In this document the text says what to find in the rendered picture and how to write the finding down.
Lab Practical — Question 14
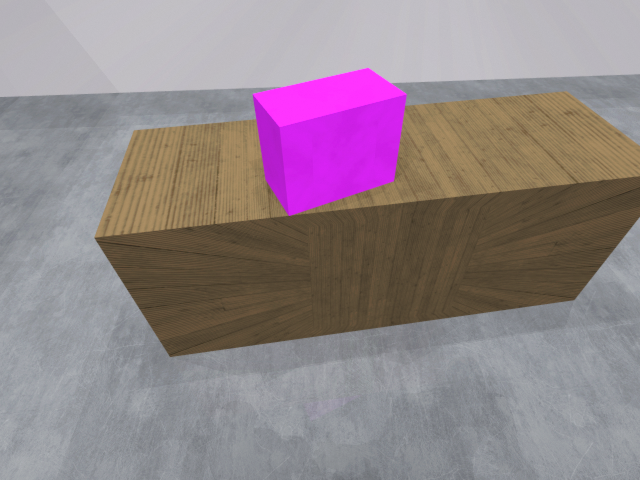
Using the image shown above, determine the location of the carton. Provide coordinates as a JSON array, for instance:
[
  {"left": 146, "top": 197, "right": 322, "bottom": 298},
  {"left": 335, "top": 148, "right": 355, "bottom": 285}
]
[{"left": 253, "top": 68, "right": 407, "bottom": 216}]

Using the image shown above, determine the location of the pedestal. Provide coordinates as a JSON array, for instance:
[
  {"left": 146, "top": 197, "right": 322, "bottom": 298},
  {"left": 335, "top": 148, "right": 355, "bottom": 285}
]
[{"left": 94, "top": 91, "right": 640, "bottom": 357}]

